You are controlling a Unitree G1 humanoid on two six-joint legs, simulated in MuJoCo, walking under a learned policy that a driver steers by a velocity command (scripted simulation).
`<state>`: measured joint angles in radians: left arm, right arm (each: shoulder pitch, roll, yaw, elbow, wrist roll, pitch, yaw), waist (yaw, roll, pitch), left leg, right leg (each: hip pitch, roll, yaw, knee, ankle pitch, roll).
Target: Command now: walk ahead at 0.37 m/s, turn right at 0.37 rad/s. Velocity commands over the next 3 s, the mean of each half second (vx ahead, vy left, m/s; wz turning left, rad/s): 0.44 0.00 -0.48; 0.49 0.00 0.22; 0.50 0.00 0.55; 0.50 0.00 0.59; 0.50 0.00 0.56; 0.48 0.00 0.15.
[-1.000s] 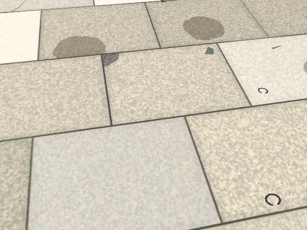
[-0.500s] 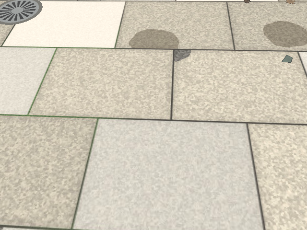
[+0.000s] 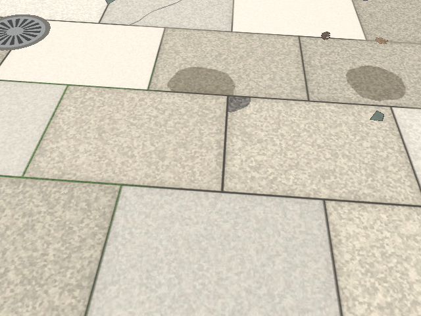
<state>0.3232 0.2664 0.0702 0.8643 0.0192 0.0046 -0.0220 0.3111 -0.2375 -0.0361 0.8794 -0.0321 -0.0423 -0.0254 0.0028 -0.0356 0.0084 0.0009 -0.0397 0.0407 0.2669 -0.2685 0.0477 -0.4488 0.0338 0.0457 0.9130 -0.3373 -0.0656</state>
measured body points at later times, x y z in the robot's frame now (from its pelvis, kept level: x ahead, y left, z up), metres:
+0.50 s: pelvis +0.22 -0.09 -0.01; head +0.25 -0.11 +0.44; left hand +0.39 +0.15 -0.13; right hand +0.24 -0.37 -0.14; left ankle +0.24 +0.07 -0.66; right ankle +0.24 -0.14 -0.75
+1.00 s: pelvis +0.52 -0.13 -0.02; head +0.55 -0.14 +0.43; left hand +0.58 +0.12 -0.16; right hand +0.60 -0.41 -0.14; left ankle +0.58 -0.10 -0.74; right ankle +0.35 -0.20 -0.63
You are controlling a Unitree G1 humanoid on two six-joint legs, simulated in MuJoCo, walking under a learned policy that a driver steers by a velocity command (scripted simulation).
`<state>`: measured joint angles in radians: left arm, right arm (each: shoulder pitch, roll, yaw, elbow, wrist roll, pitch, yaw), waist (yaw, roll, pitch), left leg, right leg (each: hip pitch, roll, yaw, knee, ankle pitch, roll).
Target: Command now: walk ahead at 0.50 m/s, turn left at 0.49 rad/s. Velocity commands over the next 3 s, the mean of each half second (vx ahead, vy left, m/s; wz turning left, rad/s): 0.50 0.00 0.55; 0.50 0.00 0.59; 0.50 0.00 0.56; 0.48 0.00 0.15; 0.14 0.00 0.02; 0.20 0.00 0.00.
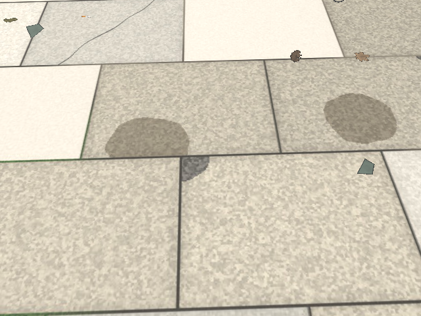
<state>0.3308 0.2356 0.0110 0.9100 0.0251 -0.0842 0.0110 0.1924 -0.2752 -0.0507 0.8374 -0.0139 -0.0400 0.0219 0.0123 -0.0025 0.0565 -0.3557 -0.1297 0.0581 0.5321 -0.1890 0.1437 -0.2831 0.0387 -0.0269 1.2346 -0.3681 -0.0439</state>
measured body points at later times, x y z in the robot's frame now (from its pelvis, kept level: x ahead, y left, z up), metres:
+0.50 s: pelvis +0.29 -0.04 +0.01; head +0.32 -0.04 +0.45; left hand +0.39 +0.26 -0.08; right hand +0.40 -0.31 -0.12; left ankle +0.13 +0.04 -0.64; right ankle +0.38 -0.12 -0.73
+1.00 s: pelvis +0.51 +0.10 -0.01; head +0.53 +0.13 +0.44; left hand +0.36 +0.33 -0.14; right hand +0.81 +0.01 -0.10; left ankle +0.53 +0.18 -0.73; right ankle +0.44 -0.10 -0.63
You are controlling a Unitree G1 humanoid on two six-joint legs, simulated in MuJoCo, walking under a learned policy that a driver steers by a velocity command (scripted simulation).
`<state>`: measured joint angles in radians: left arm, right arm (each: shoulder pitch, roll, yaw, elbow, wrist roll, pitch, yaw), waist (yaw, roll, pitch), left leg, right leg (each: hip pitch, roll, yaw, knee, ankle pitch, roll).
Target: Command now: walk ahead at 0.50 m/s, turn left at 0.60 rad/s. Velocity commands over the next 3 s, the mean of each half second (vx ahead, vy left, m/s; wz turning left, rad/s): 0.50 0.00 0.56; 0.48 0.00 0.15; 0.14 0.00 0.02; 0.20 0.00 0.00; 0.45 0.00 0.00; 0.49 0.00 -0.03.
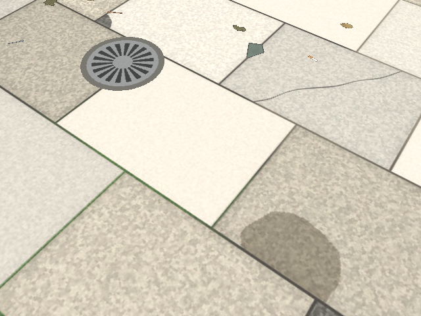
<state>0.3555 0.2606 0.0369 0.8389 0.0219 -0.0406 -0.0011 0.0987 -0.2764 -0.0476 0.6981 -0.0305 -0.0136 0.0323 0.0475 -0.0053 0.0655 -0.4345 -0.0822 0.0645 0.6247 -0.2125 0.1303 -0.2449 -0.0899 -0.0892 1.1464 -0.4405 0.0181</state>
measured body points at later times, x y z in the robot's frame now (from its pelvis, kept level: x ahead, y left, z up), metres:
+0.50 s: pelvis +0.28 -0.02 +0.00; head +0.31 -0.01 +0.45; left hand +0.43 +0.27 -0.07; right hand +0.35 -0.30 -0.13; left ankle +0.08 +0.04 -0.68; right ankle +0.40 -0.09 -0.72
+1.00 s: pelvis +0.51 +0.08 +0.01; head +0.54 +0.11 +0.46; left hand +0.39 +0.31 -0.14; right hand +0.79 -0.06 -0.08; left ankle +0.57 +0.18 -0.72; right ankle +0.41 -0.08 -0.68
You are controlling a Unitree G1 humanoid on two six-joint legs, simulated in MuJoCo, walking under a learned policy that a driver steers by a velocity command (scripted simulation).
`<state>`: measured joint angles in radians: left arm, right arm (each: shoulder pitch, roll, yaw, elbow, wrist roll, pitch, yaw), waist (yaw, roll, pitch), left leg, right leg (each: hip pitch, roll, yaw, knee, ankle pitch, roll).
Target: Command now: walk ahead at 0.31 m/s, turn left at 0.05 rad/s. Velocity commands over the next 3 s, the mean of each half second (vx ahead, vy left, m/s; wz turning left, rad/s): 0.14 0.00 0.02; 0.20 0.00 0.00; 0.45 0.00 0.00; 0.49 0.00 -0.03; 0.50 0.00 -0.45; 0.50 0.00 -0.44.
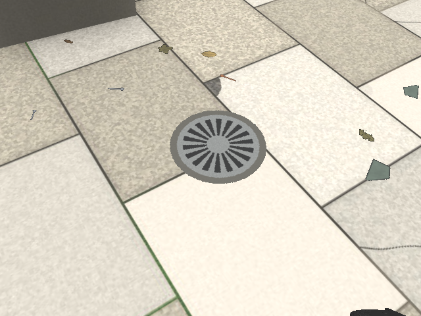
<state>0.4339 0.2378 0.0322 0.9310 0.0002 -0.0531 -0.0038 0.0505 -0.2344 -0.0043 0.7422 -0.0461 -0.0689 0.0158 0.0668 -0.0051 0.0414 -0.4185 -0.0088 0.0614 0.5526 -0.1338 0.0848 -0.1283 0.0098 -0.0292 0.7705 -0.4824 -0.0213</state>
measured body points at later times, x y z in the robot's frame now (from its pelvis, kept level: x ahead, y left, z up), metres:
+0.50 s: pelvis +0.10 +0.00 +0.01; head +0.10 -0.01 +0.46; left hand +0.16 +0.24 -0.13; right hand +0.12 -0.23 -0.14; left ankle +0.08 +0.08 -0.73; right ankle +0.12 -0.11 -0.73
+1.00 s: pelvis +0.18 -0.04 +0.01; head +0.18 -0.06 +0.46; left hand +0.26 +0.21 -0.12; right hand +0.08 -0.28 -0.15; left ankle +0.08 +0.08 -0.73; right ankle +0.21 -0.14 -0.72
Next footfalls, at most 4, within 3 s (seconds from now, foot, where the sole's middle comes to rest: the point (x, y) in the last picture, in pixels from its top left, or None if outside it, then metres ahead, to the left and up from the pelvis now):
0.38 right None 0.16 -0.11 -0.76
1.02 right None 0.26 -0.14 -0.76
1.50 left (218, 273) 0.59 0.02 -0.76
2.06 right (269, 198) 0.90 -0.15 -0.76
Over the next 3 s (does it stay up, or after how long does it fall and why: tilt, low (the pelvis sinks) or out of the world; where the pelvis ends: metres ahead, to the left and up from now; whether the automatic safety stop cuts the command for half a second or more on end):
stays up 1.22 -0.16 0.02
